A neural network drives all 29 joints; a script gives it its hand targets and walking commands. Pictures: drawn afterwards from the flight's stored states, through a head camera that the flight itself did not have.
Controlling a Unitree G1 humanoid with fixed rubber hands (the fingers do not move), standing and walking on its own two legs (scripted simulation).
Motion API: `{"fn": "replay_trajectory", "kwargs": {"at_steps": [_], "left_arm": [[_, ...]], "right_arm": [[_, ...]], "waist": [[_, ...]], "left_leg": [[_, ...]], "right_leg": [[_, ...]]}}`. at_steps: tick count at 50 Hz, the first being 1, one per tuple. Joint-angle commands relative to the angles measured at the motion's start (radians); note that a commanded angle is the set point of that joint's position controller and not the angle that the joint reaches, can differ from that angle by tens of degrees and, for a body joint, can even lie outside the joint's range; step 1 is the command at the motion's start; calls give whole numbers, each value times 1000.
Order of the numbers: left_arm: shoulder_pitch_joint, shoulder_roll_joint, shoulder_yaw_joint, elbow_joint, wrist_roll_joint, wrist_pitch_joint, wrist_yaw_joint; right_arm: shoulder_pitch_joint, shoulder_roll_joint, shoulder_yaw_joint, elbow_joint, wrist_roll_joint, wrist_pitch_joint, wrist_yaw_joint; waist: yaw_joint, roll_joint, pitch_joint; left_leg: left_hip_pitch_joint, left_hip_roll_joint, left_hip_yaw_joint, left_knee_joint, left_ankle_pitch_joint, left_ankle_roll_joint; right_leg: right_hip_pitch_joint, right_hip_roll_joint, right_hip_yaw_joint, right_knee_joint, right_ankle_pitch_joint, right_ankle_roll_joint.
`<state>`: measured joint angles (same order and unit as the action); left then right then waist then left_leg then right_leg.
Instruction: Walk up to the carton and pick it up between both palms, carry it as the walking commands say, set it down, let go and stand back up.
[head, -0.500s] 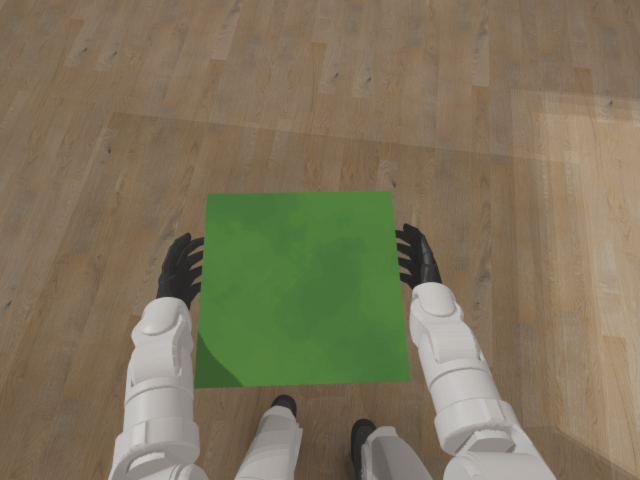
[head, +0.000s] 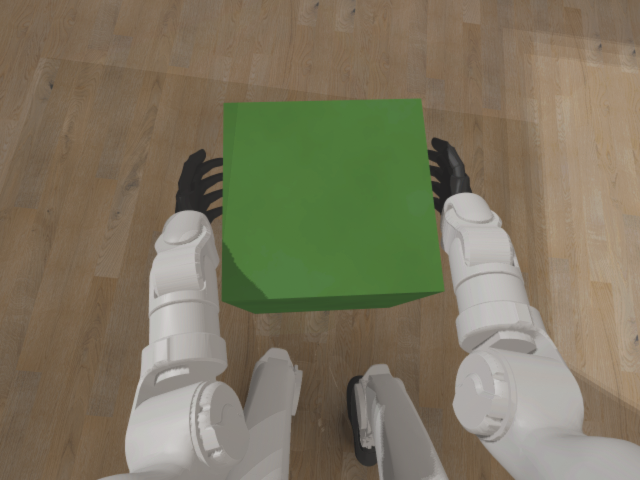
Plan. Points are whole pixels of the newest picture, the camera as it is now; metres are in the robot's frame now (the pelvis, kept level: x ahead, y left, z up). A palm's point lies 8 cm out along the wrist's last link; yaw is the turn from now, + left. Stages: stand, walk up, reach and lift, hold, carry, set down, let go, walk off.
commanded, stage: set down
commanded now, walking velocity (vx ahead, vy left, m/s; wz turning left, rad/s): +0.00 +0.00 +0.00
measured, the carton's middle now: (322, 225) +0.44 +0.04 -0.14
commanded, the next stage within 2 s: none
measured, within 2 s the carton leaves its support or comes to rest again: neither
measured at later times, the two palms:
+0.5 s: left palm (208, 219) +0.43 +0.21 -0.15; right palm (421, 207) +0.49 -0.11 -0.16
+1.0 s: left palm (211, 218) +0.46 +0.23 -0.25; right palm (396, 207) +0.52 -0.09 -0.24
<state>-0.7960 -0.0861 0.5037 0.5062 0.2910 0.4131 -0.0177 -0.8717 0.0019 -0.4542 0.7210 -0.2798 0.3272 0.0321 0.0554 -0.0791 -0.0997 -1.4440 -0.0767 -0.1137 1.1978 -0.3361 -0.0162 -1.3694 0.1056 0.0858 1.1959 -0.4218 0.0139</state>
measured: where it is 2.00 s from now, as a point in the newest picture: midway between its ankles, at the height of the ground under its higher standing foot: (315, 425)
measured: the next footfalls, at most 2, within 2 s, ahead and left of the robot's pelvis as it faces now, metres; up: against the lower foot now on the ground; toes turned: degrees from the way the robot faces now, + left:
none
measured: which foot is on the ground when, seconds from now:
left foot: down 0.00-1.00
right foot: down 0.00-1.00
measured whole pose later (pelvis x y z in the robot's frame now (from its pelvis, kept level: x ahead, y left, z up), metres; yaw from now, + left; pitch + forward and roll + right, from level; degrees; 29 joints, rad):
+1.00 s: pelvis -0.03 -0.01 -0.14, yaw -2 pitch +46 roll -4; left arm -1.17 0.13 0.52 0.65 0.18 0.37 -0.03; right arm -1.25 -0.09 -0.35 0.77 -0.14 0.35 -0.12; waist 0.09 -0.08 -0.02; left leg -2.08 -0.09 -0.11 1.69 -0.41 -0.06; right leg -2.02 0.17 0.07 1.71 -0.50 0.07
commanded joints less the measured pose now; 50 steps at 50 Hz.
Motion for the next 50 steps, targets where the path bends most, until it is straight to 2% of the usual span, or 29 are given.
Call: {"fn": "replay_trajectory", "kwargs": {"at_steps": [1, 2, 3, 7, 8, 9, 11, 12, 15, 16, 17, 23, 24, 25, 27, 28, 30, 31, 32, 33, 34, 35, 37, 38, 40, 43, 45, 47, 50], "left_arm": [[-544, -900, -577, 66, -155, -32, -192], [-531, -906, -570, 73, -134, -47, -175], [-595, -868, -549, 71, -154, -60, -175], [-583, -851, -563, 97, -182, -91, -160], [-534, -847, -550, 101, -158, -99, -159], [-570, -870, -596, 83, -205, -100, -161], [-568, -796, -596, 60, -207, -109, -164], [-512, -875, -636, 5, -230, -111, -171], [-491, -879, -660, 38, -225, -101, -195], [-540, -835, -652, 15, -246, -104, -204], [-491, -879, -667, 41, -232, -93, -204], [-646, -802, -710, -49, -311, -126, -229], [-707, -741, -672, -37, -303, -123, -236], [-698, -743, -664, -40, -292, -121, -244], [-629, -749, -621, 60, -269, -108, -245], [-634, -729, -576, 83, -266, -106, -252], [-660, -731, -532, 118, -243, -89, -269], [-682, -672, -485, 138, -230, -90, -280], [-687, -653, -462, 187, -207, -80, -290], [-662, -667, -436, 197, -205, -77, -298], [-728, -643, -414, 184, -190, -75, -304], [-776, -621, -429, 173, -209, -80, -311], [-819, -602, -440, 137, -204, -85, -318], [-837, -621, -441, 154, -237, -76, -323], [-885, -667, -485, 129, -260, -78, -313], [-919, -650, -462, 143, -261, -76, -288], [-898, -653, -462, 193, -251, -59, -267], [-990, -617, -458, 117, -250, -55, -256], [-965, -701, -503, 120, -262, -37, -242]], "right_arm": [[-594, 867, 410, 48, 157, -53, 275], [-572, 870, 388, 111, 143, -59, 278], [-586, 876, 397, 96, 151, -67, 276], [-650, 872, 436, 62, 184, -86, 267], [-585, 900, 448, 92, 174, -88, 250], [-636, 874, 466, 39, 203, -89, 240], [-625, 879, 500, 43, 206, -87, 235], [-528, 920, 522, 17, 200, -84, 232], [-491, 922, 536, 22, 194, -79, 207], [-536, 934, 567, -6, 209, -79, 205], [-539, 899, 536, -20, 203, -83, 198], [-624, 986, 692, -131, 291, -87, 128], [-673, 1004, 669, -107, 289, -76, 116], [-704, 1018, 697, -132, 304, -76, 106], [-739, 976, 685, -142, 303, -80, 82], [-762, 967, 666, -130, 290, -76, 72], [-784, 963, 644, -107, 273, -65, 57], [-758, 961, 616, -50, 230, -46, 53], [-736, 953, 537, -3, 211, -38, 46], [-691, 954, 521, 27, 170, -23, 43], [-728, 966, 492, 49, 180, -21, 44], [-732, 956, 505, 36, 185, -19, 43], [-791, 970, 511, 21, 198, -24, 43], [-827, 932, 488, 8, 193, -15, 42], [-885, 907, 514, -47, 236, -35, 43], [-1029, 862, 527, -52, 260, -37, 45], [-1002, 836, 506, -41, 251, -32, 39], [-1014, 844, 516, -27, 268, -10, 59], [-1026, 844, 516, -3, 279, -6, 85]], "waist": [[44, 171, -817], [66, 234, -844], [62, 131, -861], [83, 104, -952], [95, 92, -1017], [49, 76, -1002], [92, 72, -1092], [55, 71, -1160], [44, 99, -1141], [42, 41, -1154], [28, 110, -1136], [114, 12, -1217], [83, -22, -1190], [150, -7, -1201], [140, 15, -1124], [127, -52, -1139], [155, -37, -1104], [142, -120, -1105], [124, -66, -1034], [91, -107, -983], [136, -43, -992], [121, -99, -1034], [150, -47, -1082], [103, -58, -1079], [92, -17, -1132], [135, -8, -1104], [114, 33, -1112], [127, -32, -1189], [143, 47, -1284]], "left_leg": [[827, 2, 55, -152, 46, -57], [841, -10, 60, -142, 104, -64], [780, -15, 89, -102, 168, -54], [773, 1, 33, -56, 241, -44], [745, -22, 98, -4, 343, -45], [724, -20, 91, 8, 334, -46], [748, -9, 90, 39, 451, -49], [819, -21, 86, 23, 515, -57], [766, -20, 89, 68, 589, -57], [771, -11, 67, 70, 555, -56], [766, -26, 90, 89, 562, -71], [405, -46, 154, 154, 478, -55], [281, -54, 162, 178, 395, -54], [241, -62, 183, 162, 378, -44], [243, -58, 182, 173, 366, -24], [203, -55, 169, 195, 333, -23], [135, -65, 188, 187, 284, -20], [53, -59, 191, 198, 248, -13], [-3, -59, 209, 216, 161, -19], [-1, -64, 207, 194, 127, -15], [-2, -62, 219, 219, 136, -12], [-8, -54, 211, 226, 123, -11], [-56, -43, 240, 261, 145, -13], [-38, -41, 212, 267, 137, -4], [51, -47, 212, 295, 169, -23], [44, -47, 216, 321, 167, -20], [109, -48, 237, 317, 106, -38], [117, -37, 218, 332, 125, -28], [264, -37, 212, 360, 193, -39]], "right_leg": [[-47, 60, -128, -64, -16, -57], [-53, 58, -108, -52, -16, -63], [-36, 67, -122, -52, 16, -51], [-99, 71, -118, 30, 40, -18], [-50, 82, -127, 32, 88, -19], [-48, 79, -121, 30, 82, -29], [-66, 77, -122, 55, 146, -6], [-24, 88, -135, 51, 206, 1], [-97, 89, -143, 79, 210, 2], [-137, 96, -163, 99, 191, 15], [-167, 92, -159, 99, 176, 4], [164, 82, -117, 154, 368, 27], [166, 87, -121, 160, 334, 35], [238, 80, -107, 166, 354, 41], [198, 80, -93, 173, 347, 45], [189, 79, -109, 187, 298, 47], [238, 76, -85, 163, 286, 49], [250, 72, -93, 181, 278, 59], [172, 75, -77, 165, 200, 49], [204, 74, -92, 141, 178, 46], [175, 71, -71, 165, 170, 37], [198, 72, -74, 166, 159, 43], [210, 66, -58, 211, 198, 46], [189, 76, -62, 219, 190, 38], [105, 87, -123, 268, 169, 29], [12, 83, -124, 293, 114, 23], [4, 96, -139, 296, 70, 15], [-8, 98, -153, 330, 56, 16], [-81, 87, -179, 398, 76, 13]]}}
